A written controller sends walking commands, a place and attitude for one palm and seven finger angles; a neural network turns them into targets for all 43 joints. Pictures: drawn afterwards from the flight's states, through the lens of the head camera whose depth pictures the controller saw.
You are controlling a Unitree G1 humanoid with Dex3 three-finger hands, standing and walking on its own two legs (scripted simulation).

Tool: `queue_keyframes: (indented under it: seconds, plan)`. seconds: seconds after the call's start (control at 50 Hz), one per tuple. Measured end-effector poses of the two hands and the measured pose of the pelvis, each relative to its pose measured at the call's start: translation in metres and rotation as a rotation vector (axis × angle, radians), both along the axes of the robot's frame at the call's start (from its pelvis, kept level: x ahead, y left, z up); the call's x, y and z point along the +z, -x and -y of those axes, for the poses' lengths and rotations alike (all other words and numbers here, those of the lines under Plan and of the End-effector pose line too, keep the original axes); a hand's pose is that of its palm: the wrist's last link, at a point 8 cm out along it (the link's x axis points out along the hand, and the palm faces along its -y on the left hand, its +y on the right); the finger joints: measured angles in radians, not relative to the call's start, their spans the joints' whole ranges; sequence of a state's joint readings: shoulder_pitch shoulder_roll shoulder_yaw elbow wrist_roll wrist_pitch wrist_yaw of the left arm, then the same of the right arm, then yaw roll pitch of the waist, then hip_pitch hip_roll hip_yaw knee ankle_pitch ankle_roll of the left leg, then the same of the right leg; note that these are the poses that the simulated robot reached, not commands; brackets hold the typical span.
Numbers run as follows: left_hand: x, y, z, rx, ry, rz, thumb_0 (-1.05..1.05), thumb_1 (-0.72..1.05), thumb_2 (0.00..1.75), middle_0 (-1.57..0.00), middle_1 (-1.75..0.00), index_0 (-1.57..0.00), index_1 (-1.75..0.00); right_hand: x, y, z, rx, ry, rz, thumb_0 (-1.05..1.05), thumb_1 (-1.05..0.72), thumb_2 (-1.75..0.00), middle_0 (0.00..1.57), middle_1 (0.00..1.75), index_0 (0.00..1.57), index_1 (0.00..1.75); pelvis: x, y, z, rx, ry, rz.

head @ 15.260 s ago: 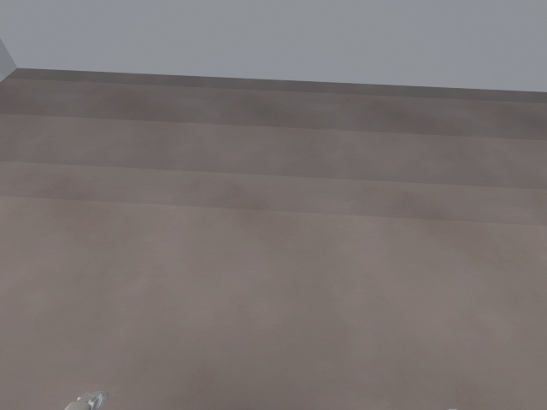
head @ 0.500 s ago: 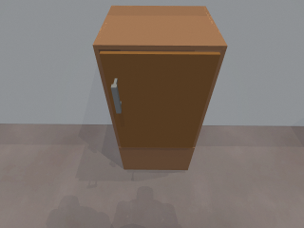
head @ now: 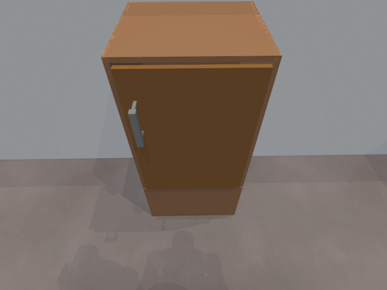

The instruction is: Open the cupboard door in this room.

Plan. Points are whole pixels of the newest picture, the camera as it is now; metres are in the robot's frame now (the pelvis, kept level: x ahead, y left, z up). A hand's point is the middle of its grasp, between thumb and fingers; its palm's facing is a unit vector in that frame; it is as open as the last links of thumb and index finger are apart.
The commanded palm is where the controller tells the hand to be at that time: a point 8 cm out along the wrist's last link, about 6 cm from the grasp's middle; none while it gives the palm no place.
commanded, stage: come to a stop and stand still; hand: left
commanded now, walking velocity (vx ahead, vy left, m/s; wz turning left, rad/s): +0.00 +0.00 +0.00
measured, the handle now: (137, 124) +0.56 +0.20 -0.01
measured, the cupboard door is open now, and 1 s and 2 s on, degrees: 0 0 0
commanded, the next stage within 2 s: look again from close up in 1.14 s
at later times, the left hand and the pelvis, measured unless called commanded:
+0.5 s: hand out of the picture +0.04 +0.19 -0.18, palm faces +0.04 -0.96 -0.26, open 7.3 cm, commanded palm none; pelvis +0.01 +0.00 -0.01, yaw +1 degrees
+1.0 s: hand out of the picture -0.05 +0.22 -0.17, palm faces +0.04 -0.97 -0.22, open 7.3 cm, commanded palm none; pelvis -0.05 +0.04 +0.00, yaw +2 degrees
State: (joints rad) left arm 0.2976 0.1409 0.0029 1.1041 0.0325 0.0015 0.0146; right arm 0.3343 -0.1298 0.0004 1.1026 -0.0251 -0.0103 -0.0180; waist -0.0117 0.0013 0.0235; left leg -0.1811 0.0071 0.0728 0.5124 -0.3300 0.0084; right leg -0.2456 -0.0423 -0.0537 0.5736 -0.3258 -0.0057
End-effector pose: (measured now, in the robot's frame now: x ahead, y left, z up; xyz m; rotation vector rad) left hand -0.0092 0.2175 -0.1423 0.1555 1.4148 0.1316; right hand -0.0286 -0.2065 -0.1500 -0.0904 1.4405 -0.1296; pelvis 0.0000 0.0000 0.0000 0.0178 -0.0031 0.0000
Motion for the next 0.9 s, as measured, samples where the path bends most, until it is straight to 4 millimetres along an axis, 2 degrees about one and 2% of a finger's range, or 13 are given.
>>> queue_keyframes:
  seconds: [0.1,0.24,0.4,0.54,0.62,0.72,0.78,0.9]
  plan:
    - [-0.003,-0.010,0.015,0.035,0.002,0.003,0.00,0.91,0.90,-0.20,-0.30,-0.20,-0.30,-0.004,-0.018,0.014,0.017,0.009,-0.019,0.01,-0.90,-0.90,0.20,0.30,0.20,0.30,-0.004,-0.018,0.012,0.017,0.011,-0.012]
    - [-0.006,-0.014,0.024,0.068,0.010,-0.038,0.01,0.92,0.90,-0.20,-0.30,-0.20,-0.30,0.001,-0.064,0.027,0.036,0.054,0.017,0.01,-0.92,-0.90,0.20,0.30,0.20,0.30,-0.002,-0.032,0.016,0.027,0.009,-0.023]
    - [-0.003,-0.031,0.003,0.048,-0.041,0.008,0.01,0.92,0.90,-0.21,-0.30,-0.20,-0.30,0.004,-0.105,0.038,0.053,0.084,0.131,0.01,-0.92,-0.90,0.20,0.30,0.20,0.30,-0.004,-0.025,0.012,0.009,-0.008,-0.030]
    - [0.000,-0.045,-0.022,0.010,-0.081,0.135,0.00,0.91,0.90,-0.21,-0.30,-0.20,-0.30,0.010,-0.122,0.025,0.065,0.074,0.259,0.01,-0.91,-0.90,0.20,0.30,0.20,0.30,-0.007,-0.005,-0.002,0.021,0.019,-0.006]
    - [0.002,-0.046,-0.036,0.009,-0.076,0.186,0.00,0.91,0.90,-0.20,-0.30,-0.20,-0.30,0.018,-0.118,0.009,0.081,0.071,0.320,0.01,-0.91,-0.90,0.20,0.30,0.20,0.30,-0.006,0.006,-0.014,0.016,0.014,0.030]
    - [0.008,-0.037,-0.048,-0.001,-0.063,0.227,0.00,0.91,0.90,-0.20,-0.30,-0.20,-0.30,0.022,-0.096,-0.010,0.096,0.053,0.327,0.01,-0.90,-0.90,0.20,0.30,0.20,0.30,-0.002,0.024,-0.025,0.015,0.026,0.045]
    - [0.010,-0.025,-0.052,-0.010,-0.056,0.217,0.00,0.91,0.90,-0.20,-0.30,-0.20,-0.30,0.022,-0.078,-0.015,0.081,0.049,0.316,0.00,-0.91,-0.90,0.20,0.30,0.20,0.30,0.000,0.032,-0.030,0.013,0.025,0.042]
    - [0.009,0.012,-0.055,-0.001,-0.047,0.155,0.00,0.91,0.90,-0.20,-0.30,-0.20,-0.30,0.020,-0.035,-0.009,0.070,0.068,0.237,0.00,-0.92,-0.90,0.20,0.30,0.20,0.30,0.002,0.045,-0.035,0.020,0.023,0.032]
